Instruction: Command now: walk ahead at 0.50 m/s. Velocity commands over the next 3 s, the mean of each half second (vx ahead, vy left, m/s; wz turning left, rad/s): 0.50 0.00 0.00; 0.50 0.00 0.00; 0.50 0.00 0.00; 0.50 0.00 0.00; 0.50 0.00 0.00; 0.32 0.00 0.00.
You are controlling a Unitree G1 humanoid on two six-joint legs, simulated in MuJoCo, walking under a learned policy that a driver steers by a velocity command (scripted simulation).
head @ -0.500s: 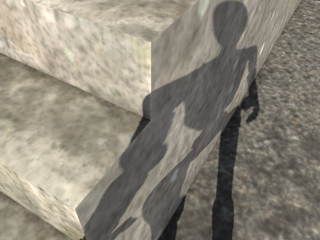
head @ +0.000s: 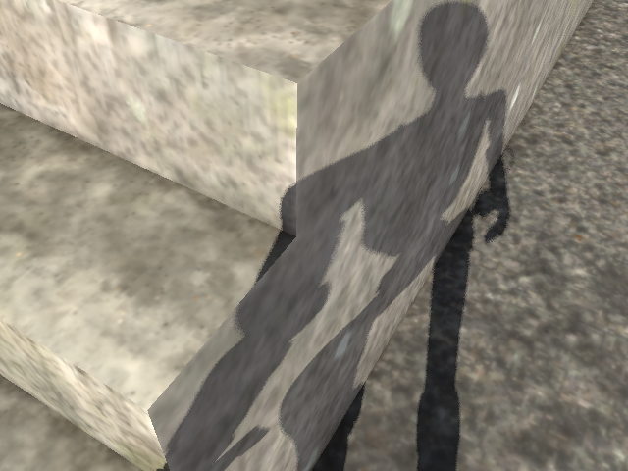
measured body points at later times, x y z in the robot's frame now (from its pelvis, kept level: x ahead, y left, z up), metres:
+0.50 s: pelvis +0.00 +0.00 +0.00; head +0.00 +0.01 +0.45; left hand +0.09 +0.25 -0.14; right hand +0.13 -0.26 -0.12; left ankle +0.02 +0.11 -0.75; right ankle -0.07 -0.12 -0.75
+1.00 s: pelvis +0.00 +0.00 +0.00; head +0.00 +0.01 +0.45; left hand +0.09 +0.25 -0.14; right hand +0.13 -0.26 -0.12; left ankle +0.02 +0.11 -0.75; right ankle -0.07 -0.12 -0.75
